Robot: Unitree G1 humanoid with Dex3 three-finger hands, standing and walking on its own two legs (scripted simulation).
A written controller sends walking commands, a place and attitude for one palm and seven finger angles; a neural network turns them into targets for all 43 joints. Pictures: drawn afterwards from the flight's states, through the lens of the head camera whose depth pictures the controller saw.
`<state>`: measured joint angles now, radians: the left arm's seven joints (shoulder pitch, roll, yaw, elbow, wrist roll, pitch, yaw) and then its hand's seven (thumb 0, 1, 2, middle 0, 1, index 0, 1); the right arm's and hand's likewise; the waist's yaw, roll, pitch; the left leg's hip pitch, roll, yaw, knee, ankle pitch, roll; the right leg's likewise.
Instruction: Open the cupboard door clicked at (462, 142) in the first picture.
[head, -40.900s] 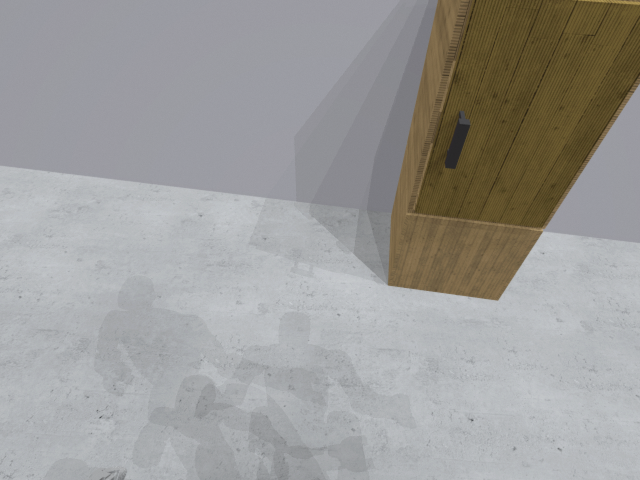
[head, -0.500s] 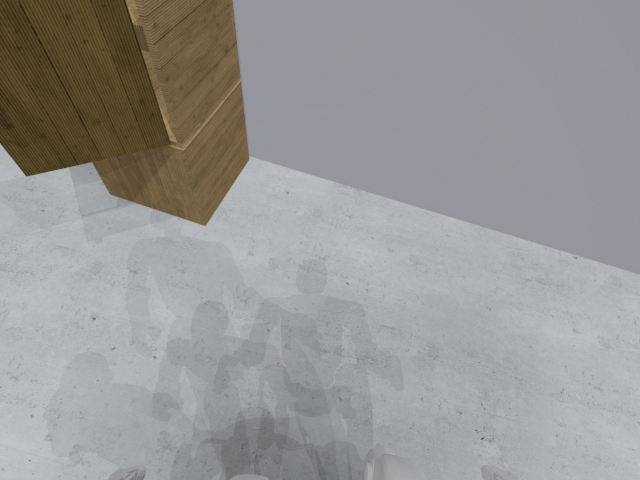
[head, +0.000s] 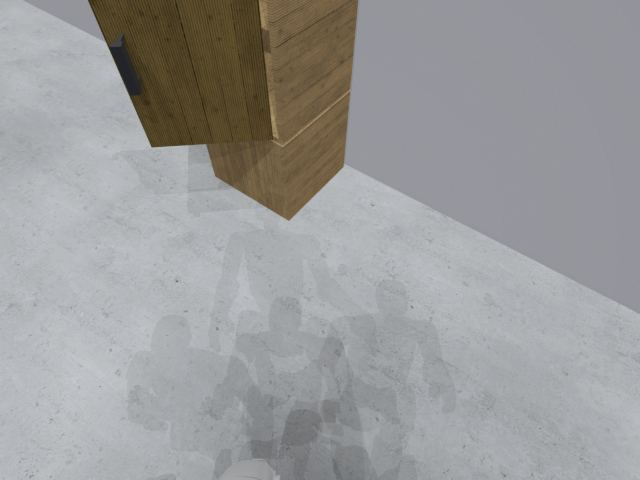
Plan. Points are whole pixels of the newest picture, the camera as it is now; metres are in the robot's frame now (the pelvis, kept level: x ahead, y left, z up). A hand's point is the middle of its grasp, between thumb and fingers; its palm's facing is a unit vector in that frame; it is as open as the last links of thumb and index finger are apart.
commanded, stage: turn to face it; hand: left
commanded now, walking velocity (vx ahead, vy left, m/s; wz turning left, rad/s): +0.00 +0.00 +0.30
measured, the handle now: (128, 64) +0.99 +0.54 -0.06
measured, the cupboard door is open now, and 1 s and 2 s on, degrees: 43 43 43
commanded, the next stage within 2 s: take the last steps up to it in 0.18 s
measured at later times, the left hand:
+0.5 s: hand out of the picture +0.03 +0.19 -0.16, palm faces +0.21 -0.95 -0.25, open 7.4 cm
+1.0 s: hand out of the picture +0.06 +0.27 -0.18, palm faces +0.29 -0.94 -0.20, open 7.4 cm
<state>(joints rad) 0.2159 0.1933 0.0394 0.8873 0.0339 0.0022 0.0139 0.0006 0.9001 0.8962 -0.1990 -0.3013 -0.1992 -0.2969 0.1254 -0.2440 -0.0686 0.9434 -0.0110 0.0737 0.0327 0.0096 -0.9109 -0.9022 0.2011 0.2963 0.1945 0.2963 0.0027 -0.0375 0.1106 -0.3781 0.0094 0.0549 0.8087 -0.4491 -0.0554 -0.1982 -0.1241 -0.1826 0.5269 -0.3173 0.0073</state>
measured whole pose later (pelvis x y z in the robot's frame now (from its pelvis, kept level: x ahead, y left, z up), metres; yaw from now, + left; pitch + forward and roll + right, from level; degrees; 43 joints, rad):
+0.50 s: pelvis +0.01 -0.01 -0.01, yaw +9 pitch -1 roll +1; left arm 0.26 0.18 0.05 0.95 0.03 -0.02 0.00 0.00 0.91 0.90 -0.19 -0.30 -0.19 -0.30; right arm 0.20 -0.22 -0.05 0.99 -0.02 0.06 0.02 0.01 -0.91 -0.90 0.21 0.30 0.20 0.30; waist 0.03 0.04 0.05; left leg -0.43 -0.02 -0.03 0.95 -0.42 0.00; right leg -0.23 -0.05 -0.09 0.57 -0.33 -0.01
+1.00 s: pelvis +0.12 +0.09 -0.01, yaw +13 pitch +0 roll +1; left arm 0.30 0.19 0.07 1.07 0.03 0.00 -0.01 0.01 0.91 0.90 -0.19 -0.30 -0.19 -0.30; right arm 0.19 -0.16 -0.04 0.99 -0.03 -0.05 -0.01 0.00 -0.93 -0.90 0.20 0.30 0.20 0.30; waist 0.04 -0.04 0.06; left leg -0.28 0.02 0.14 0.51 -0.23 0.03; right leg -0.47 -0.11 -0.08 1.13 -0.40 0.00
